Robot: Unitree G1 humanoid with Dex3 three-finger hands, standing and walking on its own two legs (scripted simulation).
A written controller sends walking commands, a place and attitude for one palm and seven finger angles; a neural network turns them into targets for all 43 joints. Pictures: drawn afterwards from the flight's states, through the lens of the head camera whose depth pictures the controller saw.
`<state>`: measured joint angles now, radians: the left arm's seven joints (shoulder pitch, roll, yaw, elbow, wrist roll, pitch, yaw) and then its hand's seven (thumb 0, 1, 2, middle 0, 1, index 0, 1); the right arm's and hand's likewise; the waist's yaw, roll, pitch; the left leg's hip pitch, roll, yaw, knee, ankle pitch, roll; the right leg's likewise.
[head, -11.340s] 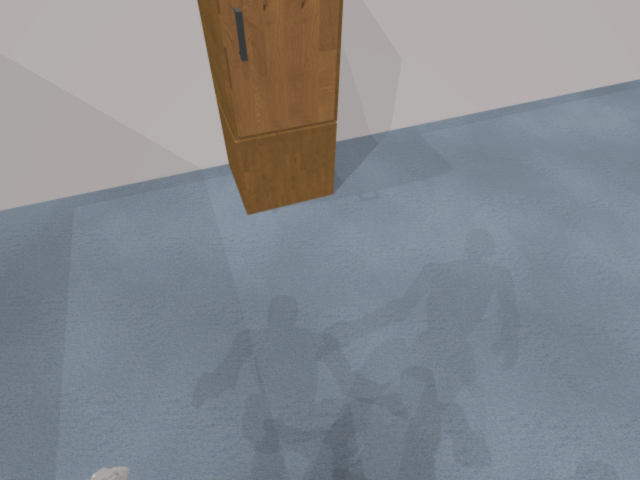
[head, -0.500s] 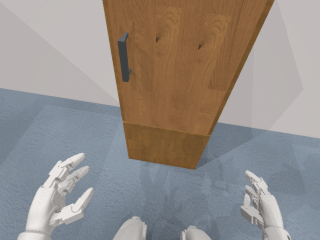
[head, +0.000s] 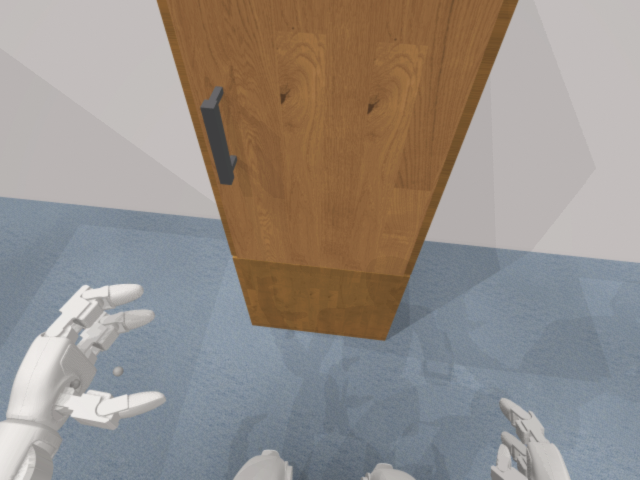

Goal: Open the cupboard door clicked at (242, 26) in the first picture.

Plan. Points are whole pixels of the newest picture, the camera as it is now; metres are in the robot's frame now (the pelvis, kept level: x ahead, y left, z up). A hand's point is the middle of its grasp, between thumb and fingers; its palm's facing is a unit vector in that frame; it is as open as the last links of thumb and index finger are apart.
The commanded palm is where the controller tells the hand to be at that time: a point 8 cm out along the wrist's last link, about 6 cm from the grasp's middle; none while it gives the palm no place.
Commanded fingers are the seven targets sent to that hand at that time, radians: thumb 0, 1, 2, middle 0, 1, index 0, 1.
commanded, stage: raise the hand with hooked fingers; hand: left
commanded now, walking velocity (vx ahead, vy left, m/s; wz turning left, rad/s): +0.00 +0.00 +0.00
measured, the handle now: (222, 138) +0.57 +0.19 +0.09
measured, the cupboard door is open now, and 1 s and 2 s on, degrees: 0 0 0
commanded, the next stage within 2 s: move the hooked fingers beside the handle in 1.10 s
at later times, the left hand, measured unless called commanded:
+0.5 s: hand (69, 322) +0.26 +0.28 +0.09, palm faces -0.03 -1.00 -0.04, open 13.9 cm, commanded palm +0.24 +0.33 +0.10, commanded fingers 0.00 -0.50 0.30 -0.30 -1.20 -0.30 -1.20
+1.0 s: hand (60, 304) +0.28 +0.30 +0.10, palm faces -0.04 -1.00 -0.03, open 14.0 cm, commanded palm +0.25 +0.34 +0.10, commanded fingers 0.00 -0.50 0.30 -0.30 -1.20 -0.30 -1.20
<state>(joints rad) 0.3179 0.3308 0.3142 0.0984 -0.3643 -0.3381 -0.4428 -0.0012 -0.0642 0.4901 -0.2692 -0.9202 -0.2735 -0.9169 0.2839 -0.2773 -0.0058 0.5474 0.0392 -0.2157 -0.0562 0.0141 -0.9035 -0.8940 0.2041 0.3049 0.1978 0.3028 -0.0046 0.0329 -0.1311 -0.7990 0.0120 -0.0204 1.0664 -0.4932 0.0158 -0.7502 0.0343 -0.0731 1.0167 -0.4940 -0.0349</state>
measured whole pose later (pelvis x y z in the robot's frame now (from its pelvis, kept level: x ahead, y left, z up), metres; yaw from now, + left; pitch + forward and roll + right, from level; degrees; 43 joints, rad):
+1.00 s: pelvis -0.01 +0.03 +0.02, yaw +0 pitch +9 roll -3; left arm -0.03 0.44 0.42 0.40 -0.37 -0.24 -0.56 -0.02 -0.50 0.30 -0.30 -1.20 -0.30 -1.20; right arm 0.31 -0.28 0.05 0.52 0.05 -0.19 -0.08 0.01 -0.90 -0.89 0.20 0.30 0.20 0.30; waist 0.00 0.02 -0.09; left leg -0.67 0.00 0.00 0.93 -0.42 0.05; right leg -0.62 0.02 -0.05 0.86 -0.40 0.00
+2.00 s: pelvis +0.00 +0.01 +0.01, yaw -2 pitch +15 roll -3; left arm -0.53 0.56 0.45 0.90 -0.26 -0.30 -0.56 -0.02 -0.50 0.30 -0.30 -1.20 -0.30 -1.20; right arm 0.35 -0.29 0.04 0.58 0.05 -0.06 -0.07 0.01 -0.90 -0.89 0.20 0.30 0.20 0.30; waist -0.07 0.00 -0.10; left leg -0.81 0.02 0.01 0.98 -0.44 0.03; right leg -0.76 0.05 -0.04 0.92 -0.42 -0.02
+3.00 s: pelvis +0.00 +0.03 +0.00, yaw -4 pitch +22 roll -5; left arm -0.92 0.71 0.48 1.22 -0.11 -0.33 -0.45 -0.02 -0.50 0.30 -0.30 -1.20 -0.30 -1.19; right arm 0.43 -0.29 0.06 0.59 0.01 0.09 -0.03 0.00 -0.90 -0.89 0.21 0.30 0.20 0.30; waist -0.19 0.01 -0.09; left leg -0.97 0.04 0.01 1.05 -0.47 0.05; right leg -0.92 0.06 -0.03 0.95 -0.42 0.00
